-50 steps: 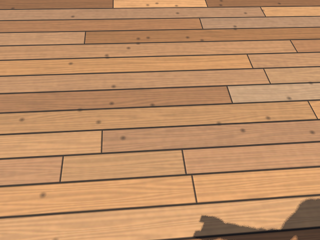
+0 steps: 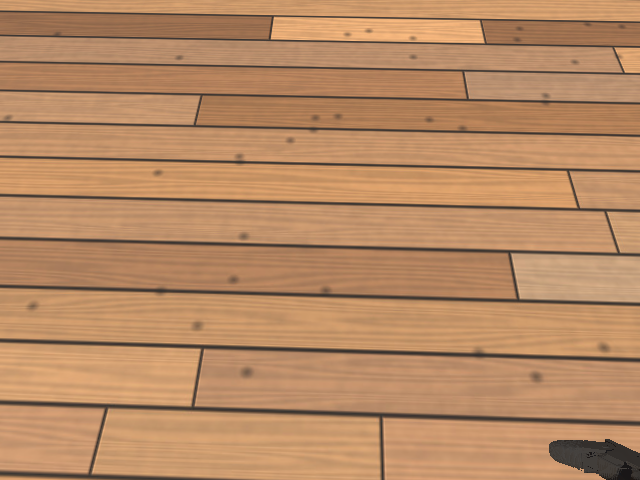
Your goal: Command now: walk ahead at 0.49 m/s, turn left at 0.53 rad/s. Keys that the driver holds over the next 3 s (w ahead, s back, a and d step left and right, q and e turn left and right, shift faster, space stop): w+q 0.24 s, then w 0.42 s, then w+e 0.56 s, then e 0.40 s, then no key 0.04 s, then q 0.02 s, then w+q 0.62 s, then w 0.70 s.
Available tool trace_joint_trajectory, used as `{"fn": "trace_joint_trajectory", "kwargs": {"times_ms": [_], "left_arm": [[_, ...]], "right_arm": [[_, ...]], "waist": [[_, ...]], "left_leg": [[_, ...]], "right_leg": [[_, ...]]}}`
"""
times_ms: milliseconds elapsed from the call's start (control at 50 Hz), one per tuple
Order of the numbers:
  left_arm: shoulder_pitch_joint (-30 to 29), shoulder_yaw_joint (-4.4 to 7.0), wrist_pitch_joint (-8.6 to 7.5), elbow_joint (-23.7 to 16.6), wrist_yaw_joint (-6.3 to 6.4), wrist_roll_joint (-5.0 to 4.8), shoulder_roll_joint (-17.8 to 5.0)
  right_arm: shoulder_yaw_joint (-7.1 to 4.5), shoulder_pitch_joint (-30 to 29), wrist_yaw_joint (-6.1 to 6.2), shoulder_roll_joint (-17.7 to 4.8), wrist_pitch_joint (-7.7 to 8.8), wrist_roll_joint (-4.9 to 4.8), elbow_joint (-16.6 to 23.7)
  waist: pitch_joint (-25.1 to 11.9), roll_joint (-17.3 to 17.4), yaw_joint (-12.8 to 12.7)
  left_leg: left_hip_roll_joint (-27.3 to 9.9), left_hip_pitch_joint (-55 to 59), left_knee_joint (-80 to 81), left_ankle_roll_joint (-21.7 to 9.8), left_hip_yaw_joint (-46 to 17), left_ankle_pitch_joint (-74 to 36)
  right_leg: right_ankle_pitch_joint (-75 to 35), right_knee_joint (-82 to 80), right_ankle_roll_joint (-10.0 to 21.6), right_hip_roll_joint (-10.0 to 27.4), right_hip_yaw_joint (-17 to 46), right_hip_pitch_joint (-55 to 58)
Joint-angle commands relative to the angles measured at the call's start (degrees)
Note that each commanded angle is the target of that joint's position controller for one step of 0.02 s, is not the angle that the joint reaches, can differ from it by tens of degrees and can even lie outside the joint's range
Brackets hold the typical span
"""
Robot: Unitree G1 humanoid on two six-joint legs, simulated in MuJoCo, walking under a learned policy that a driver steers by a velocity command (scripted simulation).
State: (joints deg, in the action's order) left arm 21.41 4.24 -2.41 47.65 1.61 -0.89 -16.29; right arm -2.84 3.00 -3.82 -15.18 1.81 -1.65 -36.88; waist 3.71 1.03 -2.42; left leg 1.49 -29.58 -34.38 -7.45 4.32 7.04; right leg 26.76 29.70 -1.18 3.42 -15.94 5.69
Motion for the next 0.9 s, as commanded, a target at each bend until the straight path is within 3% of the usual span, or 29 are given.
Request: {"fn": "trace_joint_trajectory", "kwargs": {"times_ms": [20, 40, 60, 80, 100, 120, 160, 220, 280, 360, 420, 440, 460, 480, 500, 520, 540, 560, 580, 620, 660, 700, 760, 840, 900], "left_arm": [[1.8, -0.61, -2.73, -8.9, -0.42, 1.30, -2.3], [-3.7, 0.04, -5.24, -9.9, -1.43, -0.27, -7.3], [-8.7, 0.27, -6.10, -11.7, -1.82, -2.13, -8.7], [-9.2, -0.02, -6.40, -12.0, -1.50, -1.36, -7.8], [-9.0, 0.33, -6.08, -11.3, -1.08, 0.39, -8.1], [-7.8, 0.61, -5.41, -11.0, -1.15, 1.05, -8.4], [-6.6, 0.45, -4.18, -11.0, -1.20, 1.85, -7.5], [-11.5, -0.60, -3.31, -12.7, -0.98, 2.15, -5.2], [-17.8, -1.54, -3.66, -13.6, -1.54, 1.68, -3.4], [-22.7, -1.21, -4.64, -14.8, -2.82, 0.63, -5.0], [-21.1, -0.22, -5.13, -14.9, -3.23, 0.53, -6.9], [-18.0, 0.22, -5.29, -14.2, -3.11, 0.58, -7.4], [-12.3, 1.16, -5.51, -12.7, -2.80, 0.93, -9.0], [-3.4, 1.90, -5.63, -11.9, -2.43, 1.71, -11.7], [2.4, 3.30, -4.98, -9.5, -2.73, 1.98, -16.6], [4.2, 2.37, -4.67, -8.5, -3.29, 0.22, -11.7], [0.9, 1.28, -4.43, -9.0, -3.09, 0.15, -8.2], [-2.4, 0.70, -3.97, -9.6, -2.94, 0.89, -7.2], [-4.5, 0.20, -3.75, -9.4, -2.94, 1.17, -6.1], [-5.9, -0.31, -3.96, -9.2, -2.83, 1.54, -5.0], [-5.2, -0.14, -4.19, -8.3, -2.75, 0.84, -5.7], [-4.2, 0.28, -3.93, -7.4, -2.48, 0.31, -7.4], [-2.5, 0.77, -3.08, -6.2, -1.93, -0.17, -9.0], [1.7, 1.04, -2.01, -4.3, -1.51, -0.70, -9.8], [1.9, 1.43, -1.21, -3.9, -1.02, -0.81, -10.4]], "right_arm": [[-6.54, 17.9, 2.14, -19.8, -0.32, -0.11, 0.6], [-5.06, 19.4, 1.88, -14.9, 0.45, 0.56, 1.3], [-4.28, 17.7, 1.83, -11.9, 1.23, 0.88, 0.9], [-3.77, 14.1, 1.63, -10.4, 1.82, 0.59, 0.8], [-3.17, 10.6, 1.79, -8.2, 2.11, 0.46, 1.3], [-2.86, 8.8, 2.13, -7.8, 2.17, 1.14, 2.2], [-3.06, 8.1, 2.67, -8.6, 2.32, 1.06, 2.1], [-3.57, 10.1, 3.75, -10.6, 2.21, 0.87, 0.9], [-3.40, 12.4, 4.31, -10.5, 1.62, 0.43, -0.3], [-2.98, 17.2, 4.20, -10.1, 1.38, 0.30, -2.8], [-3.06, 17.6, 4.20, -10.4, 1.03, 0.62, -3.6], [-3.03, 16.6, 4.17, -10.4, 0.86, 0.61, -3.5], [-2.53, 16.1, 4.05, -9.0, 0.85, 0.78, -3.3], [-1.45, 16.1, 4.03, -6.6, 0.90, 1.58, -2.1], [-0.16, 24.9, 3.99, -2.3, 1.69, 0.41, -2.0], [-0.58, 23.5, 4.06, -6.5, 2.07, -0.46, -2.4], [-1.61, 16.4, 4.10, -10.2, 2.11, -0.84, -1.4], [-1.37, 12.0, 4.17, -9.6, 2.18, -0.07, -0.1], [-1.34, 9.9, 4.00, -8.7, 2.39, 0.94, 0.6], [-1.31, 11.4, 3.64, -7.0, 2.26, 1.08, 0.2], [-0.82, 12.0, 3.55, -5.2, 1.91, 1.15, -0.2], [-0.24, 8.0, 3.68, -4.1, 2.16, 1.87, 1.2], [0.39, 2.4, 3.28, -2.9, 2.97, 1.79, 2.2], [0.16, -3.8, 2.35, -3.8, 3.97, 1.05, 3.3], [-0.75, -3.9, 2.01, -6.0, 4.75, 0.77, 3.6]], "waist": [[-20.6, 14.6, 5.6], [-25.8, 6.5, 9.9], [-17.3, 3.2, 9.6], [-10.2, -2.7, 5.9], [-7.8, -3.2, 3.8], [-6.2, -1.5, 2.1], [-5.2, -0.4, 0.9], [-3.3, 0.2, 2.1], [-3.4, 2.7, 5.4], [-3.1, 4.1, 8.1], [-2.9, 5.9, 6.4], [-3.5, 6.4, 4.2], [-7.0, 5.4, 1.3], [-15.4, 0.8, -2.5], [-22.8, -16.2, -0.1], [-21.0, -15.1, -1.9], [-12.0, -8.5, -3.1], [-8.0, -4.4, -2.0], [-4.2, -3.4, -0.8], [-3.9, -6.3, 1.5], [-4.1, -6.8, 2.1], [-2.9, -5.5, 1.4], [-2.3, -5.1, -0.2], [-1.8, -5.4, -2.2], [-2.2, -6.6, -0.5]], "left_leg": [[-18.5, 53.8, 10.0, -18.8, -44.5, 8.0], [-20.4, 54.4, 17.3, -18.6, -52.1, 13.4], [-18.6, 47.7, 18.3, -15.4, -43.2, 11.4], [-15.8, 37.6, 18.6, -13.0, -36.2, 4.8], [-13.4, 31.1, 18.9, -11.4, -31.0, -0.8], [-11.9, 25.6, 20.1, -11.2, -28.4, -5.1], [-10.6, 19.8, 21.8, -11.4, -25.4, -10.8], [-7.8, 14.2, 22.1, -9.9, -20.2, -13.2], [-4.8, 12.9, 20.5, -6.3, -16.6, -7.1], [-8.4, 18.9, 17.4, -5.3, -20.7, -2.2], [-11.6, 24.7, 13.5, -4.0, -24.6, -5.7], [-11.1, 25.1, 10.8, -3.2, -24.4, -10.5], [-8.2, 24.4, 3.8, -1.7, -22.3, -17.3], [-4.9, 18.4, -11.0, 0.5, -18.8, -11.8], [4.5, -2.6, -31.9, 5.4, -12.4, 15.8], [3.1, -12.6, -39.3, 5.9, -15.0, 25.4], [0.2, -15.8, -41.6, 5.6, -15.0, 20.7], [-2.3, -14.9, -40.0, 5.5, -12.3, 16.4], [-4.1, -14.0, -36.2, 5.8, -11.3, 13.4], [-6.3, -8.7, -30.8, 6.3, -10.3, 10.1], [-6.7, -7.6, -26.4, 7.2, -8.7, 9.6], [-7.0, -8.1, -18.7, 8.3, -7.6, 6.6], [-5.5, -4.6, -6.0, 9.3, -7.1, -2.9], [-2.9, 0.5, 2.7, 9.8, -7.0, -8.9], [-2.5, 4.7, 6.8, 8.1, -8.0, -5.5]], "right_leg": [[4.9, 53.0, -1.0, -6.4, 9.9, -43.7], [5.1, 56.2, 0.4, -5.1, 23.2, -49.3], [0.6, 52.9, 1.7, -2.4, 23.2, -51.7], [-3.3, 46.5, 2.0, 0.2, 22.5, -49.9], [-5.4, 40.9, 1.6, 2.2, 22.3, -46.5], [-7.1, 39.0, 0.9, 3.0, 22.3, -42.8], [-8.8, 34.9, -1.1, 3.2, 20.8, -40.3], [-16.3, 24.0, -3.5, 2.2, 18.9, -39.8], [-29.7, 9.2, -3.8, -0.4, 17.7, -35.3], [-32.5, 1.7, -1.9, -1.4, 18.6, -34.4], [-24.9, -0.9, 1.1, -1.8, 18.6, -33.5], [-23.7, -2.8, 2.5, -2.5, 17.5, -29.6], [-24.4, -4.1, 4.5, -2.5, 17.1, -21.1], [-25.4, -2.3, 8.4, 5.5, 25.4, -6.9], [-15.1, -6.0, 18.6, 17.6, 50.4, 13.3], [1.2, -12.7, 19.4, 19.9, 61.9, 13.9], [3.3, -13.9, 16.5, 17.5, 54.4, 7.2], [-2.1, -14.4, 14.7, 14.8, 47.0, 0.3], [-8.5, -15.7, 14.6, 12.5, 42.2, -5.5], [-16.5, -18.0, 13.6, 9.1, 36.0, -10.6], [-22.4, -19.4, 14.5, 8.5, 32.2, -12.3], [-26.7, -20.6, 15.3, 8.1, 30.3, -13.4], [-27.6, -20.5, 14.0, 6.2, 27.0, -14.6], [-26.5, -18.0, 12.9, 6.8, 28.2, -14.0], [-24.5, -14.4, 11.3, 8.4, 32.0, -11.5]]}}
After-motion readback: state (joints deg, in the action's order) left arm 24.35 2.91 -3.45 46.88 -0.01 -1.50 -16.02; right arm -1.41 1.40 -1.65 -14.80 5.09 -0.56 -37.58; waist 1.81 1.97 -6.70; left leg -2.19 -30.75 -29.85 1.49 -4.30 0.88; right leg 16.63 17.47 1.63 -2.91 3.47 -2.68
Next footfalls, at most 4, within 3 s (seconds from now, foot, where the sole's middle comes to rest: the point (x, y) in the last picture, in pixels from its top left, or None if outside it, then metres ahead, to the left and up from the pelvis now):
0.46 right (397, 466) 0.46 -0.10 -0.75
0.96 left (259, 372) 0.65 0.20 -0.75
1.44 right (377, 278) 0.90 -0.06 -0.75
1.92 left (286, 268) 0.93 0.16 -0.75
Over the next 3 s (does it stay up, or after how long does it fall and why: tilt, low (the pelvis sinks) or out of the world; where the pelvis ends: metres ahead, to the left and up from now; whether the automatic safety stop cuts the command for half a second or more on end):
stays up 1.37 0.07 0.03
